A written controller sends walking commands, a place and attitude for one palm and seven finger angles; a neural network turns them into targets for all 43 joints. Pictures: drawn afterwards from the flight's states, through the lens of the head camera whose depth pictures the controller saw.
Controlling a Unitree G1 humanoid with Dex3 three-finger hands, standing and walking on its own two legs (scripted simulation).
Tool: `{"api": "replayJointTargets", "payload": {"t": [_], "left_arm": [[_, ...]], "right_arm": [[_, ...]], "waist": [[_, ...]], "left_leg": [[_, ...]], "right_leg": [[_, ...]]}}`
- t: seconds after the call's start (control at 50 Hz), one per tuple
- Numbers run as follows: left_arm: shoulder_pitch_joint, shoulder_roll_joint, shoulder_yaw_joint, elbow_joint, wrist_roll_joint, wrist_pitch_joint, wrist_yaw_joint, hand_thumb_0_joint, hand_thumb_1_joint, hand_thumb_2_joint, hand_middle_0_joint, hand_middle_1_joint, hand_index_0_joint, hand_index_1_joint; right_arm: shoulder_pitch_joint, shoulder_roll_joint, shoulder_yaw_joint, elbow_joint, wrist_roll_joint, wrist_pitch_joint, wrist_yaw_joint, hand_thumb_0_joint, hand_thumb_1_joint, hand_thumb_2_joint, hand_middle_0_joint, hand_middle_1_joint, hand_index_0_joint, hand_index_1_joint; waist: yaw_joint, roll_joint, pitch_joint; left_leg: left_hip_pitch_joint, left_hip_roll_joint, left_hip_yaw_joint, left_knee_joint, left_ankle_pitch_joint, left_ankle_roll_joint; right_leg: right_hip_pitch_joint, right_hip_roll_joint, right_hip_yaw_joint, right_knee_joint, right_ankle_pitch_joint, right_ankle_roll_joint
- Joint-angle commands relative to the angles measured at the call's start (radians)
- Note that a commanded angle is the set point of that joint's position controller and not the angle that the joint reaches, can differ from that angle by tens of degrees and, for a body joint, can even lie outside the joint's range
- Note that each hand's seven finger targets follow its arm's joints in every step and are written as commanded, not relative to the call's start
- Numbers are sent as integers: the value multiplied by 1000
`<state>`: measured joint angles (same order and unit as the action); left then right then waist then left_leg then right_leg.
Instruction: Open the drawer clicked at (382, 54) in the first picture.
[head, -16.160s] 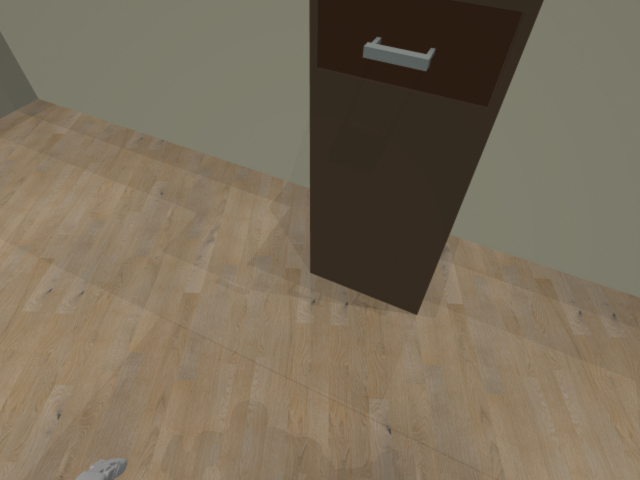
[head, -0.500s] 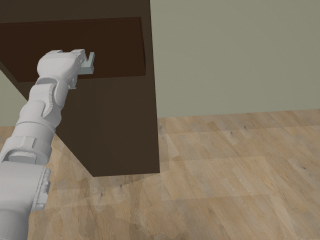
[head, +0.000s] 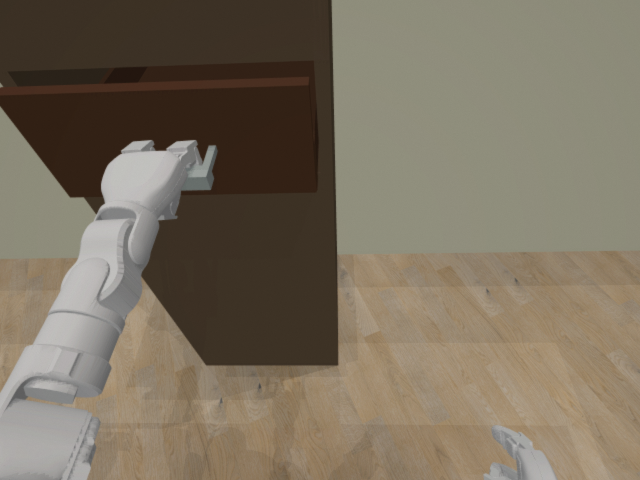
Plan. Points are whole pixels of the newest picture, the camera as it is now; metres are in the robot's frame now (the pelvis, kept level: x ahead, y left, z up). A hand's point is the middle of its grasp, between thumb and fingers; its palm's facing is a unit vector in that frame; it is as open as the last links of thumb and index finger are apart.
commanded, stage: pull the drawer open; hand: left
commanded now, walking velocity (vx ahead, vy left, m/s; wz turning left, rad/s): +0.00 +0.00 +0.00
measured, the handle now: (165, 166) +0.47 +0.23 +0.15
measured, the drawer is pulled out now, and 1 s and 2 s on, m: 0.05 0.17 0.29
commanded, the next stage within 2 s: none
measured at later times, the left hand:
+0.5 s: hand (150, 252) +0.34 +0.22 +0.12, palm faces +0.05 -0.07 -1.00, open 5.4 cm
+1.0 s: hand (137, 288) +0.30 +0.22 +0.12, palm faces +0.06 -0.08 -1.00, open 5.5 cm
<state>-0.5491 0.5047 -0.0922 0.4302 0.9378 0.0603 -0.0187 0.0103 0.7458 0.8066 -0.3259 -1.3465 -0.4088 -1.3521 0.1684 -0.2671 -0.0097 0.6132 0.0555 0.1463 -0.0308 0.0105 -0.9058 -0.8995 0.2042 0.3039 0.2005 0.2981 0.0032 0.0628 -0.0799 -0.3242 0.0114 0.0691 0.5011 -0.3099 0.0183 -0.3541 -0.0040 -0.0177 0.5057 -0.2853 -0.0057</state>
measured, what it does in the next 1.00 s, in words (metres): stands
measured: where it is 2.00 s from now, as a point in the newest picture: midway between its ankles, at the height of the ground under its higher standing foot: outside the picture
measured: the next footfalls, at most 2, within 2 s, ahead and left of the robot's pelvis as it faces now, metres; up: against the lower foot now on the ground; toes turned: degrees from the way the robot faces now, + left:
none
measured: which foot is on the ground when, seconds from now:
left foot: down 0.00-1.00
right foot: down 0.00-1.00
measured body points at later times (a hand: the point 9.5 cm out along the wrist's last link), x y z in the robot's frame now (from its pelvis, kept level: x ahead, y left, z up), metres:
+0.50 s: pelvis -0.01 -0.01 +0.00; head +0.01 -0.05 +0.45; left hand +0.33 +0.22 +0.18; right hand +0.18 -0.23 -0.12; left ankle -0.04 +0.11 -0.74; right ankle -0.03 -0.12 -0.74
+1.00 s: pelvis -0.02 -0.01 +0.00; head -0.02 -0.05 +0.45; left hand +0.29 +0.22 +0.18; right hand +0.19 -0.22 -0.10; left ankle -0.04 +0.11 -0.74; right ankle -0.03 -0.12 -0.74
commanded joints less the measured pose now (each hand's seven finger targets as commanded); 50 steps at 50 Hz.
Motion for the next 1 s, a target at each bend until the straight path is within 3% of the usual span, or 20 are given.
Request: {"api": "replayJointTargets", "payload": {"t": [0.0, 0.08, 0.12, 0.16, 0.18, 0.22, 0.26, 0.32, 0.38, 0.42, 0.5, 0.52, 0.58, 0.66, 0.72, 0.76, 0.8, 0.82, 0.86, 0.98], "left_arm": [[-297, 260, 138, -224, -9, 27, 20, 0, 900, 900, -400, -1350, -400, -1350], [-250, 248, 134, -291, -15, 33, 18, 0, 900, 900, -400, -1350, -400, -1350], [-230, 286, 170, -313, -18, 30, 16, 0, 900, 900, -400, -1350, -400, -1350], [-205, 229, 128, -342, -25, 30, 14, 0, 900, 900, -400, -1350, -400, -1350], [-175, 276, 178, -364, -27, 28, 18, 0, 900, 900, -400, -1350, -400, -1350], [-150, 268, 173, -403, -28, 26, 18, 0, 900, 900, -400, -1350, -400, -1350], [-117, 247, 164, -390, -34, 28, 21, 0, 900, 900, -400, -1350, -400, -1350], [-103, 259, 172, -437, -35, 22, 26, 0, 900, 900, -400, -1350, -400, -1350], [-79, 211, 137, -458, -39, 22, 31, 0, 900, 900, -400, -1350, -400, -1350], [-61, 247, 166, -461, -41, 20, 34, 0, 900, 900, -400, -1350, -400, -1350], [-38, 234, 163, -503, -41, 16, 39, 0, 900, 900, -400, -1350, -400, -1350], [-27, 255, 179, -499, -42, 14, 38, 0, 900, 900, -400, -1350, -400, -1350], [-7, 210, 146, -524, -42, 12, 40, 0, 900, 900, -400, -1350, -400, -1350], [-24, 174, 105, -536, -38, 13, 43, 0, 900, 900, -400, -1350, -400, -1350], [11, 210, 138, -551, -38, 13, 43, 0, 900, 900, -400, -1350, -400, -1350], [6, 177, 107, -515, -35, 18, 38, 0, 900, 900, -400, -1350, -400, -1350], [1, 185, 111, -558, -32, 13, 39, 0, 900, 900, -400, -1350, -400, -1350], [25, 222, 144, -568, -38, 12, 39, 0, 900, 900, -400, -1350, -400, -1350], [51, 195, 130, -570, -40, 14, 35, 0, 900, 900, -400, -1350, -400, -1350], [205, 207, 176, -657, -54, 10, 33, 0, 900, 900, -400, -1350, -400, -1350]], "right_arm": [[-61, -125, -36, -117, -2, -36, -9, 0, -900, -900, 200, 300, 200, 300], [-87, -118, -30, -124, -7, -40, -8, 0, -900, -900, 200, 300, 200, 300], [-98, -124, -30, -122, -9, -41, -8, 0, -900, -900, 200, 300, 200, 300], [-110, -111, -27, -124, -9, -45, -7, 0, -900, -900, 200, 300, 200, 300], [-112, -114, -29, -125, -11, -47, -6, 0, -900, -900, 200, 300, 200, 300], [-127, -115, -28, -129, -14, -48, -4, 0, -900, -900, 200, 300, 200, 300], [-136, -106, -22, -124, -12, -52, -3, 0, -900, -900, 200, 300, 200, 300], [-147, -112, -22, -126, -17, -57, -4, 0, -900, -900, 200, 300, 200, 300], [-162, -101, -18, -125, -14, -64, -3, 0, -900, -900, 200, 300, 200, 300], [-164, -109, -20, -121, -17, -65, -6, 0, -900, -900, 200, 300, 200, 300], [-181, -99, -17, -122, -18, -73, -7, 0, -900, -900, 200, 300, 200, 300], [-183, -104, -17, -123, -19, -72, -7, 0, -900, -900, 200, 300, 200, 300], [-197, -92, -13, -125, -17, -75, -4, 0, -900, -900, 200, 300, 200, 300], [-209, -89, -10, -125, -16, -80, -6, 0, -900, -900, 200, 300, 200, 300], [-215, -93, -9, -128, -19, -83, -8, 0, -900, -900, 200, 300, 200, 300], [-221, -88, -2, -118, -17, -82, -11, 0, -900, -900, 200, 300, 200, 300], [-224, -86, -5, -124, -19, -85, -11, 0, -900, -900, 200, 300, 200, 300], [-226, -91, -5, -126, -21, -86, -11, 0, -900, -900, 200, 300, 200, 300], [-232, -83, 0, -124, -21, -86, -10, 0, -900, -900, 200, 300, 200, 300], [-241, -81, 0, -143, -28, -90, 4, 0, -900, -900, 200, 300, 200, 300]], "waist": [[31, -56, -324], [42, -44, -332], [48, -50, -341], [45, -55, -317], [58, -46, -333], [60, -42, -347], [57, -50, -288], [63, -51, -303], [60, -43, -274], [62, -74, -286], [73, -40, -277], [72, -68, -286], [72, -33, -253], [63, -39, -223], [73, -54, -237], [61, -61, -179], [71, -33, -215], [78, -41, -232], [76, -43, -210], [104, -47, -223]], "left_leg": [[149, -19, -31, 2, 573, 23], [166, -23, -32, 0, 584, 21], [154, -26, -30, -4, 574, 18], [165, -27, -30, -6, 570, 21], [163, -28, -29, -8, 578, 19], [168, -31, -28, -12, 576, 16], [152, -30, -31, -21, 541, 15], [160, -33, -30, -26, 533, 14], [160, -34, -31, -33, 506, 13], [158, -36, -28, -37, 483, 14], [163, -39, -29, -48, 464, 13], [158, -39, -29, -48, 462, 12], [162, -40, -30, -57, 445, 10], [168, -38, -35, -71, 387, 9], [170, -39, -33, -72, 383, 9], [151, -40, -34, -82, 349, 9], [173, -40, -33, -83, 356, 9], [175, -40, -32, -81, 356, 9], [165, -41, -34, -86, 359, 8], [173, -40, -29, -83, 421, 9]], "right_leg": [[200, 26, -3, -7, 464, -21], [217, 23, -2, -8, 474, -22], [247, 22, 3, -12, 481, -23], [231, 21, -1, -14, 480, -20], [253, 21, 2, -13, 494, -21], [271, 19, 4, -17, 493, -21], [246, 22, -5, -21, 465, -22], [264, 19, 0, -28, 463, -22], [241, 19, -4, -31, 442, -20], [265, 17, 1, -40, 434, -20], [265, 15, 0, -42, 421, -21], [281, 14, 2, -45, 418, -21], [257, 16, -3, -49, 393, -22], [228, 17, -7, -64, 321, -22], [253, 15, -2, -69, 320, -23], [224, 17, -8, -77, 293, -22], [236, 15, -4, -77, 292, -23], [260, 13, 2, -80, 295, -23], [256, 13, -2, -78, 307, -22], [294, 12, -4, -67, 372, -21]]}}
